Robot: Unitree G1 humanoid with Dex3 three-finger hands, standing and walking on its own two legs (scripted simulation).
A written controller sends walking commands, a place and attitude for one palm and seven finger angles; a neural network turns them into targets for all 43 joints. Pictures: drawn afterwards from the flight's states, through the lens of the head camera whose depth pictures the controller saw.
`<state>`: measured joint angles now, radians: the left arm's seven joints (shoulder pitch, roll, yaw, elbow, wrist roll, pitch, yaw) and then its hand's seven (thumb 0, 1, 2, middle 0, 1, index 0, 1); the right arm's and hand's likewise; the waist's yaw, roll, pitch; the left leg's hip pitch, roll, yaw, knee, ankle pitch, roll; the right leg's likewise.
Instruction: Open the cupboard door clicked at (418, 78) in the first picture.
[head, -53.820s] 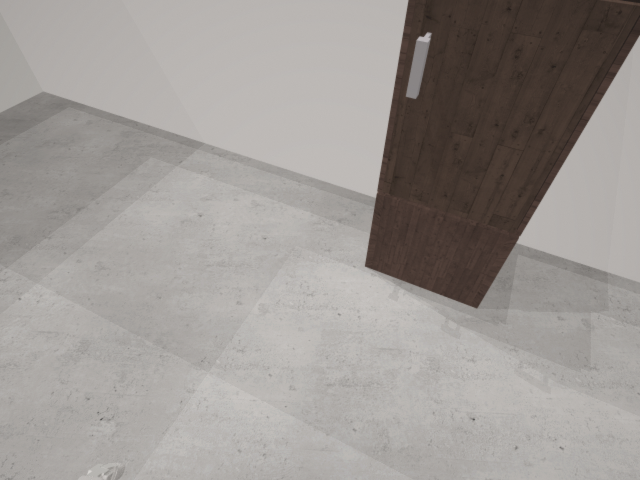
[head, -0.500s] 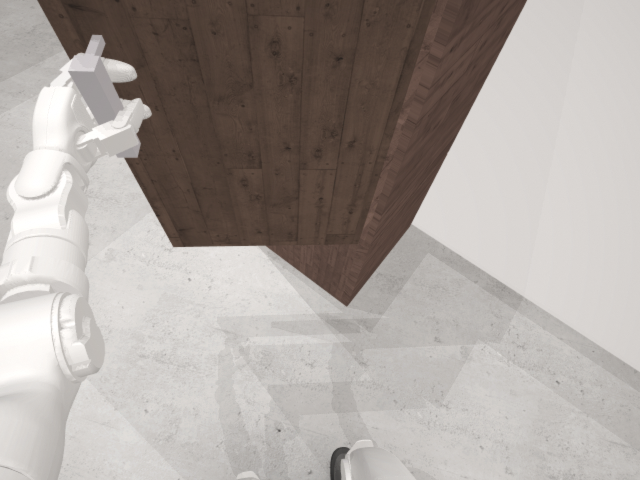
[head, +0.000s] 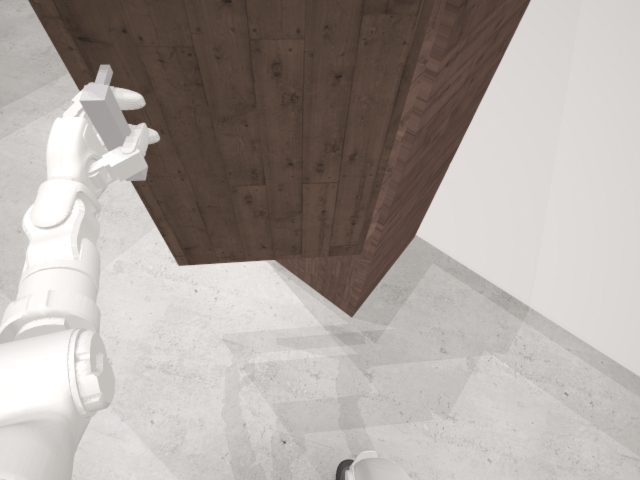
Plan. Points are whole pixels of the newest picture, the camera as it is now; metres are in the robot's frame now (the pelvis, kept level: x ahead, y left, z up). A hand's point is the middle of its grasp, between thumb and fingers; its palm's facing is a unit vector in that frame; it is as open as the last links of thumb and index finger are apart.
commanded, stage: pull the door open along its arc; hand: left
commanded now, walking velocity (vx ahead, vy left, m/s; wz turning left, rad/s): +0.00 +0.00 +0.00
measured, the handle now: (121, 125) +0.53 +0.21 +0.11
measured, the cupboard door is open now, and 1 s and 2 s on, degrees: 44 84 88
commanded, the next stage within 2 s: open thumb and fingers to let go in 0.64 s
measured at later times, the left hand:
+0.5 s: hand (201, 285) +0.31 +0.10 +0.12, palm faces +0.35 -0.94 +0.03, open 6.0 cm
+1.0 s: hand (244, 324) +0.26 +0.06 +0.12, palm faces +0.40 -0.92 -0.01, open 7.4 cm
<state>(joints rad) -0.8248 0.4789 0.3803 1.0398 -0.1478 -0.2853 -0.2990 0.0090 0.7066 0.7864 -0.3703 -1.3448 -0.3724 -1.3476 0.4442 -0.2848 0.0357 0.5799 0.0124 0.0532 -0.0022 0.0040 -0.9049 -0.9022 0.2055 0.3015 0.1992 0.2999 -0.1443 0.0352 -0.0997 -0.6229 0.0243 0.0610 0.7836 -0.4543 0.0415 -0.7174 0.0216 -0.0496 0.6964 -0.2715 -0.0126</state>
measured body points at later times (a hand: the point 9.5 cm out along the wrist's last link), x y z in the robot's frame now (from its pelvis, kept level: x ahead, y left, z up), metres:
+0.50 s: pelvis +0.00 -0.01 +0.02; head +0.01 -0.02 +0.47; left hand +0.28 +0.15 +0.12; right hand +0.21 -0.20 -0.07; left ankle -0.05 +0.08 -0.71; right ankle +0.03 -0.12 -0.71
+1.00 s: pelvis -0.02 -0.04 +0.02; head -0.02 -0.07 +0.47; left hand +0.24 +0.11 +0.13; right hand +0.18 -0.24 -0.08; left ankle -0.05 +0.08 -0.71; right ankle +0.03 -0.12 -0.71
